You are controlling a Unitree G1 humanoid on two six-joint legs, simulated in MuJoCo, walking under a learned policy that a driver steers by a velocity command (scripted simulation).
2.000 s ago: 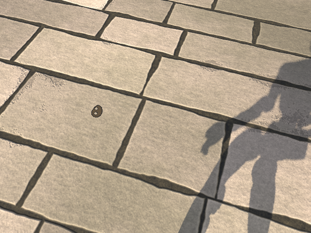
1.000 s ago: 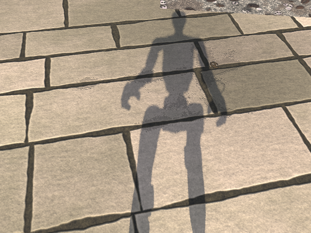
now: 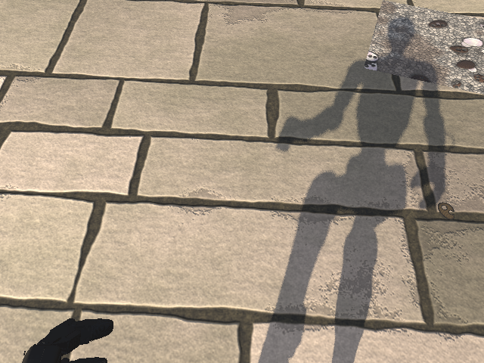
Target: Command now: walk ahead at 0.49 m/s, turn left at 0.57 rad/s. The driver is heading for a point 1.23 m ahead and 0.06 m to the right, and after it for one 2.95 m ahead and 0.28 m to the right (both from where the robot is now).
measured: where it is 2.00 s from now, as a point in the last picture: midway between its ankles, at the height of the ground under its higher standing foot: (243, 170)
